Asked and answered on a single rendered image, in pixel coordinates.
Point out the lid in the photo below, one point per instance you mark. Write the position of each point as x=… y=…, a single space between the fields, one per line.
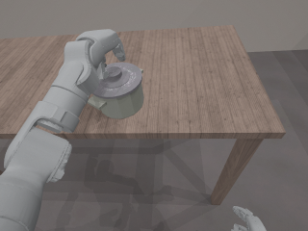
x=129 y=81

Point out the left robot upper arm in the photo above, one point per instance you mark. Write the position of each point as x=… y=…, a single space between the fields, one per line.
x=41 y=157

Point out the left robot forearm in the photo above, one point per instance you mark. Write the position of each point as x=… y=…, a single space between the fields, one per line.
x=60 y=108

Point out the knob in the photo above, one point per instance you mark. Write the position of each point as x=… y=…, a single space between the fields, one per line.
x=114 y=73

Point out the robot right hand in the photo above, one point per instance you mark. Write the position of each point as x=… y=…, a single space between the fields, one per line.
x=252 y=223

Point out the robot left hand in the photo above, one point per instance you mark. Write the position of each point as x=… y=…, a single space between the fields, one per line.
x=110 y=41

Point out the pot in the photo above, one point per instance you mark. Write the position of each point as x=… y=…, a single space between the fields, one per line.
x=121 y=107

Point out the table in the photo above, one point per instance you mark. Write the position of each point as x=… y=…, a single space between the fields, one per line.
x=197 y=83

